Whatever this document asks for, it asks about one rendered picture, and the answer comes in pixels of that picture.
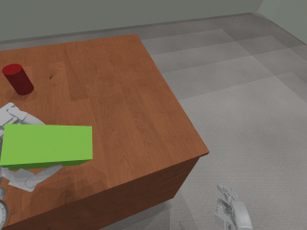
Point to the robot right hand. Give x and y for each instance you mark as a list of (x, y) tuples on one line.
[(233, 216)]

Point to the table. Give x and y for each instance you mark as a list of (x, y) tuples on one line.
[(143, 144)]

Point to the robot left hand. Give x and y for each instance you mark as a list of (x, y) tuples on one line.
[(22, 179)]

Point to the sponge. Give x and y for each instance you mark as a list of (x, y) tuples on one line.
[(42, 146)]

